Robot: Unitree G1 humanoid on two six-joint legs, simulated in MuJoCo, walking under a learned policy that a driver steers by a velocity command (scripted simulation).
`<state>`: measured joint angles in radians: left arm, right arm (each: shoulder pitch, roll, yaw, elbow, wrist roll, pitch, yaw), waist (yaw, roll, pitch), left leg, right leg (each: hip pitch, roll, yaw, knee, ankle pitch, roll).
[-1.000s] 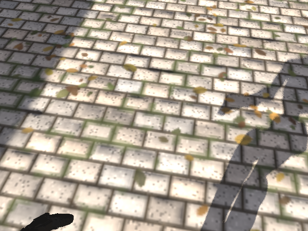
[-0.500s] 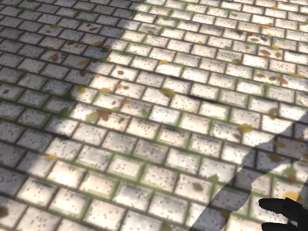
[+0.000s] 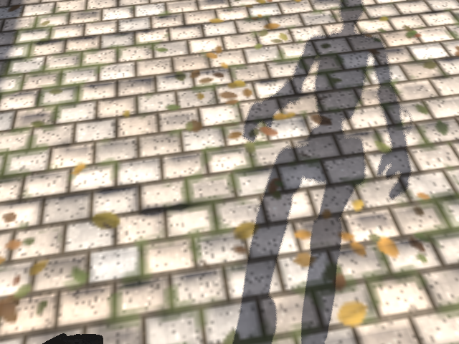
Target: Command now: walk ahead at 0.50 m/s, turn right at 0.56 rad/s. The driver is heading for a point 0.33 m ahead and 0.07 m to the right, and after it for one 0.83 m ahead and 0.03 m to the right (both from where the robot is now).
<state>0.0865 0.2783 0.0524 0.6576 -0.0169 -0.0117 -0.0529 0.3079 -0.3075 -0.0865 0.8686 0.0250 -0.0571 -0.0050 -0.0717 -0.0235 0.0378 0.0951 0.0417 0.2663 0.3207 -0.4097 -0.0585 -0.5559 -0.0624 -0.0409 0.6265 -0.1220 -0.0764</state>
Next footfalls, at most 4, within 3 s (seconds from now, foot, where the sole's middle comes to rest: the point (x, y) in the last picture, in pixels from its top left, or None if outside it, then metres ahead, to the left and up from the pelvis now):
0.02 right None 0.18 -0.10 -0.76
0.48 left None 0.44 0.04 -0.76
0.80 right None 0.30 -0.16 -0.76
1.12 left None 0.40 0.08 -0.76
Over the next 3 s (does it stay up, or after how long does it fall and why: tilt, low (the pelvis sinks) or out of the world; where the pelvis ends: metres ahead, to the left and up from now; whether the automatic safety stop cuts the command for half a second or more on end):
stays up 0.34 0.01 0.02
